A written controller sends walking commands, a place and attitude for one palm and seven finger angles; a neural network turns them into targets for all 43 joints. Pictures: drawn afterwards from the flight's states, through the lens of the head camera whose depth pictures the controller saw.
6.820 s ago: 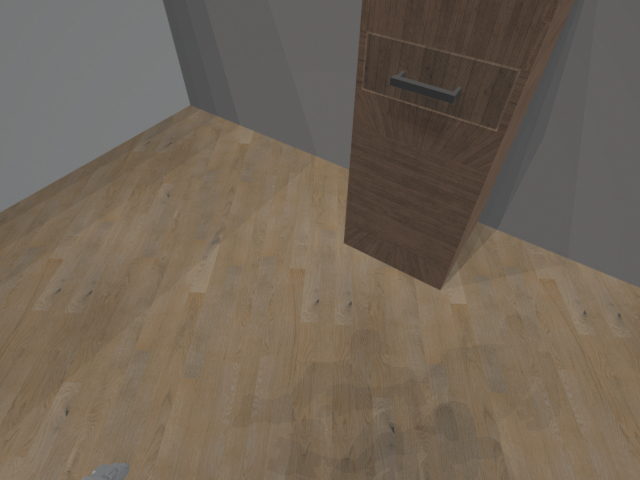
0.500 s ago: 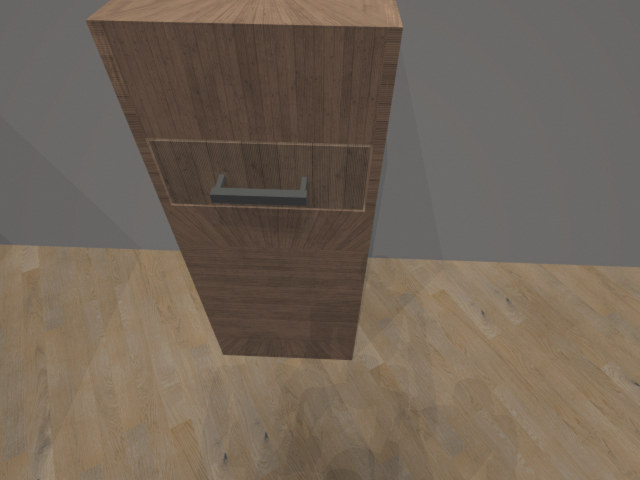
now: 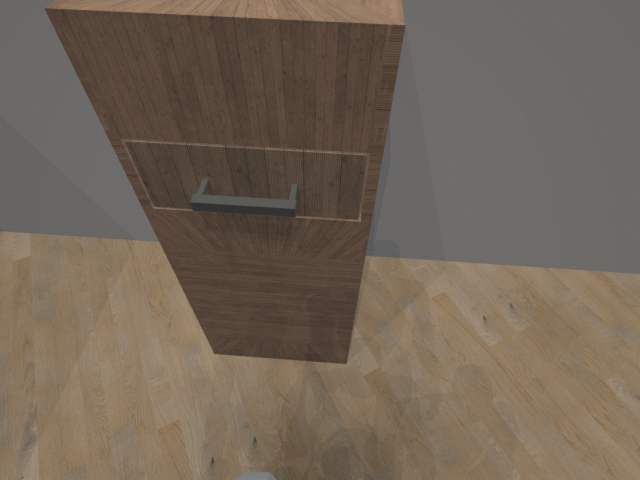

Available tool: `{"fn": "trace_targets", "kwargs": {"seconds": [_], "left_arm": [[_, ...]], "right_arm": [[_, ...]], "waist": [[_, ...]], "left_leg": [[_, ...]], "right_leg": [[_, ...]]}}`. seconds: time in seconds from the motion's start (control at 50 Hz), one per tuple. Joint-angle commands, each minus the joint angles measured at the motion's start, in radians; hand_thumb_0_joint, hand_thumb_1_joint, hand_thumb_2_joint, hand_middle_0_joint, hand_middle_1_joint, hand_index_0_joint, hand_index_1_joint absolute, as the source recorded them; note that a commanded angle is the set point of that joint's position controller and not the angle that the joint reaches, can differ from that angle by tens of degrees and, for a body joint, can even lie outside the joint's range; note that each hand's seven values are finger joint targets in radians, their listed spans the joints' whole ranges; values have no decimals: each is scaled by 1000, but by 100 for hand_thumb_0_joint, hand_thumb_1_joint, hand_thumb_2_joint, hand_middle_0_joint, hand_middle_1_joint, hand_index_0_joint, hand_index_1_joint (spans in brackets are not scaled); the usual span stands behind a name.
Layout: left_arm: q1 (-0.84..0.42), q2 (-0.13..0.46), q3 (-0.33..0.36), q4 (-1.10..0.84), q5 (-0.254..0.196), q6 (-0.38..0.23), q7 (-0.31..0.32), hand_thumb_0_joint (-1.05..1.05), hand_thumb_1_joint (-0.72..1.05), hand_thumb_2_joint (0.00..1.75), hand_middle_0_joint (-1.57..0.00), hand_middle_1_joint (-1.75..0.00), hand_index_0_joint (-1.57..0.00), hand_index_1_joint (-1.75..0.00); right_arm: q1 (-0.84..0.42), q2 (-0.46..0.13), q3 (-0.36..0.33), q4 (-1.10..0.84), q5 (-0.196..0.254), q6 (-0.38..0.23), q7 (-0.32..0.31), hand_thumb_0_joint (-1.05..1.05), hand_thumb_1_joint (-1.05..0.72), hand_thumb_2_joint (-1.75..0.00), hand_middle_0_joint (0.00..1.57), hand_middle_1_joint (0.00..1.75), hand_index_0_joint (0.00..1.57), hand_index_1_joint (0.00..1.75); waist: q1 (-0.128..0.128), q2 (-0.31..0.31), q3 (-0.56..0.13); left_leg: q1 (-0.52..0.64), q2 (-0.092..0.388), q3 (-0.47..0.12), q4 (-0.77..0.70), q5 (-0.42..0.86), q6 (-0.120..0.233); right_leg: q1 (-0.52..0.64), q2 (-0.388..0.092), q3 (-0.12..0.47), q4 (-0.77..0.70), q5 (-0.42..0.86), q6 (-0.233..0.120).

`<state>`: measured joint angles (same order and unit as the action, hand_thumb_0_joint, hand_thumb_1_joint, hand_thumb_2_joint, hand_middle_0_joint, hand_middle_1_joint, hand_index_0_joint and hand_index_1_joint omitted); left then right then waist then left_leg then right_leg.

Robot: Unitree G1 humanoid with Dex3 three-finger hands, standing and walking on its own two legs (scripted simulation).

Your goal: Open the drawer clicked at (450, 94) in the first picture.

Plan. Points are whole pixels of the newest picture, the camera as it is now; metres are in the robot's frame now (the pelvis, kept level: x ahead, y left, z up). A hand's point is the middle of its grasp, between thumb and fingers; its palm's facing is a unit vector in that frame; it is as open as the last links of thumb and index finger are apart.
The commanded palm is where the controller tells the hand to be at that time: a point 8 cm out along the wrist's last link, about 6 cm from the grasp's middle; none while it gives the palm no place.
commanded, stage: come to a stop and stand still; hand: left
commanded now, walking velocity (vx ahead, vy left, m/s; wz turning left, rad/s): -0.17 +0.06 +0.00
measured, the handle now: (246, 196) +0.53 +0.17 +0.01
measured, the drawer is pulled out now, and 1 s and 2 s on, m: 0.00 0.00 0.00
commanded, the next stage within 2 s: look again from close up in 0.84 s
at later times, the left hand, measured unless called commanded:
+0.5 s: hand out of the picture +0.06 +0.16 -0.16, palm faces +0.01 -0.97 -0.24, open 7.3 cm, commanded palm none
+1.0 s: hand out of the picture -0.02 +0.12 -0.17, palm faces +0.02 -0.98 -0.17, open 7.3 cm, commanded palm none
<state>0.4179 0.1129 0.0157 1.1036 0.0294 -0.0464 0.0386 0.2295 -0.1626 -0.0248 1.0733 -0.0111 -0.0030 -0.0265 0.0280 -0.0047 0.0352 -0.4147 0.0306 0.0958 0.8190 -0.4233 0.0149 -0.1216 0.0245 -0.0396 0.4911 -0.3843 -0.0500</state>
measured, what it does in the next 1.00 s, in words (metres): steps on the spot: left foot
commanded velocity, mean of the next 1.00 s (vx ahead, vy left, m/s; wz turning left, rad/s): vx -0.03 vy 0.00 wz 0.00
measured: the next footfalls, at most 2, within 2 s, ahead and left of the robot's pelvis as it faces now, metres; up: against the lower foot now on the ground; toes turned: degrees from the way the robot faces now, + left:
left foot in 0.06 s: +0.06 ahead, +0.10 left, +0.00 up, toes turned +2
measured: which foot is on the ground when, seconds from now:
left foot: up 0.00-0.04, down 0.06-1.00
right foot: down 0.00-1.00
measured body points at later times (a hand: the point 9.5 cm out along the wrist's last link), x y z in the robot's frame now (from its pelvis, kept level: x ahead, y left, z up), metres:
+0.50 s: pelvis +0.00 -0.02 +0.00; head +0.01 -0.03 +0.45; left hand +0.05 +0.21 -0.15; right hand +0.04 -0.25 -0.16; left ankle +0.04 +0.10 -0.73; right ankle -0.03 -0.11 -0.73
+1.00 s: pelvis +0.01 -0.03 +0.00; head +0.03 -0.04 +0.45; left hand -0.01 +0.17 -0.15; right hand -0.01 -0.24 -0.16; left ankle +0.03 +0.10 -0.73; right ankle -0.03 -0.11 -0.73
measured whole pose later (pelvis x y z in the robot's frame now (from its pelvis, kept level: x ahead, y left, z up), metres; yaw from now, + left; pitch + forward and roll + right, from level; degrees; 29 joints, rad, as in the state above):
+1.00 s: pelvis +0.01 -0.03 +0.00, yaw -1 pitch +0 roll -1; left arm 0.35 0.10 -0.02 1.11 0.01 -0.04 0.05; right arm 0.29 -0.14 0.01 1.12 -0.01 0.02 -0.03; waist 0.00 0.03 0.03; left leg -0.30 0.07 0.05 0.56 -0.26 -0.01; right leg -0.14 0.05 -0.09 0.44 -0.30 -0.06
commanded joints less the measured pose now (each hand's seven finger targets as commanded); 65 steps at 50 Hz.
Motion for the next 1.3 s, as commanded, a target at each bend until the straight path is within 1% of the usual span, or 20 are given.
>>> {"fn": "trace_targets", "kwargs": {"seconds": [0.0,0.02,0.04,0.08,0.1,0.16,0.22,0.26,0.3,0.34,0.44,0.9,0.92,0.94,0.98,1.0,1.04,1.1,1.18,1.28], "left_arm": [[29,124,12,-22,-13,5,9,0,90,90,-20,-30,-20,-30],[64,111,11,-24,-19,10,13,0,90,90,-20,-30,-20,-30],[86,88,8,-28,-18,19,21,0,90,90,-20,-30,-20,-30],[79,105,8,-25,-17,33,25,0,90,90,-20,-30,-20,-30],[51,108,8,-33,-16,43,24,0,90,90,-20,-30,-20,-30],[33,87,12,-42,-10,53,17,0,90,90,-20,-30,-20,-30],[51,90,19,-55,-2,50,11,0,90,90,-20,-30,-20,-30],[-5,130,18,-89,2,40,8,0,90,90,-20,-30,-20,-30],[-72,168,21,-111,-1,34,7,0,90,90,-20,-30,-20,-30],[-111,165,21,-130,-3,32,6,0,90,90,-20,-30,-20,-30],[-125,158,18,-134,-12,37,-1,0,90,90,-20,-30,-20,-30],[-18,110,-2,-11,-21,19,0,0,90,90,-20,-30,-20,-30],[54,119,-6,15,-3,-7,40,0,90,90,-20,-30,-20,-30],[13,170,-2,-36,-5,-15,32,0,90,90,-20,-30,-20,-30],[-34,156,-1,-62,-5,-22,23,0,90,90,-20,-30,-20,-30],[-38,149,1,-70,-6,-24,22,0,90,90,-20,-30,-20,-30],[-37,131,-2,-72,-11,-17,21,0,90,90,-20,-30,-20,-30],[-6,107,-6,-60,-17,4,17,0,90,90,-20,-30,-20,-30],[-19,112,-10,-58,-17,20,12,0,90,90,-20,-30,-20,-30],[-40,128,-10,-67,-16,29,6,0,90,90,-20,-30,-20,-30]], "right_arm": [[95,-21,14,-17,5,-38,-5,0,-90,-90,20,30,20,30],[124,-87,3,-14,2,-46,-13,0,-90,-90,20,30,20,30],[141,-124,-6,-20,4,-39,-18,0,-90,-90,20,30,20,30],[77,-140,-7,-29,12,-34,-27,0,-90,-90,20,30,20,30],[54,-131,-6,-33,11,-29,-31,0,-90,-90,20,30,20,30],[-5,-120,-17,-57,2,-17,-28,0,-90,-90,20,30,20,30],[-55,-123,-30,-90,2,-6,-16,0,-90,-90,20,30,20,30],[-51,-72,-26,-103,1,2,-1,0,-90,-90,20,30,20,30],[-41,-35,-19,-95,-4,18,6,0,-90,-90,20,30,20,30],[-10,-26,-16,-83,-8,16,8,0,-90,-90,20,30,20,30],[13,-65,-3,-57,-9,-1,7,0,-90,-90,20,30,20,30],[121,-39,23,56,-1,-15,-8,0,-90,-90,20,30,20,30],[-2,-69,17,-18,5,-27,2,0,-90,-90,20,30,20,30],[64,-12,18,-52,3,-8,9,0,-90,-90,20,30,20,30],[92,-11,15,-59,0,-2,14,0,-90,-90,20,30,20,30],[102,-11,16,-61,0,-9,14,0,-90,-90,20,30,20,30],[127,-23,17,-54,0,-19,7,0,-90,-90,20,30,20,30],[124,-60,20,-36,-3,-32,-3,0,-90,-90,20,30,20,30],[91,-78,24,-41,-2,-25,-6,0,-90,-90,20,30,20,30],[78,-94,27,-35,-5,-28,-4,0,-90,-90,20,30,20,30]], "waist": [[-63,-93,-52],[-55,-2,-111],[-48,85,-131],[-28,239,-87],[-25,216,-47],[-10,118,-64],[14,42,-86],[-11,-71,-62],[-27,-198,2],[-40,-149,2],[-21,-12,12],[-20,2,37],[18,-4,96],[-47,-40,47],[-59,-55,-18],[-60,-65,-46],[-65,-81,-44],[-33,80,-25],[-25,5,40],[-19,27,48]], "left_leg": [[288,8,-27,-354,477,5],[418,121,-126,-310,826,59],[445,220,-185,-305,1040,116],[406,301,-257,-374,1217,198],[361,304,-256,-404,1200,211],[321,267,-189,-392,1059,192],[180,190,-141,-357,639,116],[133,76,-86,-329,288,34],[126,11,-34,-253,141,-8],[159,22,-44,-268,167,-10],[179,83,-107,-402,292,8],[224,83,-88,-437,319,-2],[111,64,-53,-185,265,-28],[77,36,-80,-139,76,-9],[100,34,-67,-123,77,-1],[114,22,-59,-171,102,-2],[198,28,-71,-295,220,3],[209,81,-132,-321,484,36],[167,77,-147,-371,371,43],[156,77,-167,-425,312,50]], "right_leg": [[-68,-135,85,33,779,-25],[-141,-103,77,75,587,17],[-166,-73,58,89,316,38],[-193,-53,29,206,-118,58],[-210,-64,36,252,-171,61],[-186,-84,20,209,-90,59],[-89,-89,30,45,173,53],[-117,-177,148,-60,280,13],[-191,-268,222,-144,292,-46],[-200,-252,188,-134,318,-62],[-173,-148,91,-112,132,7],[-99,-136,75,-185,208,4],[-123,-211,196,-193,723,70],[-96,-266,200,-191,638,38],[-72,-246,162,-153,551,-57],[-41,-229,140,-125,585,-76],[-68,-186,105,-74,538,-56],[-65,-112,55,-26,352,-6],[-83,-107,55,-59,222,5],[-77,-108,48,-71,160,14]]}}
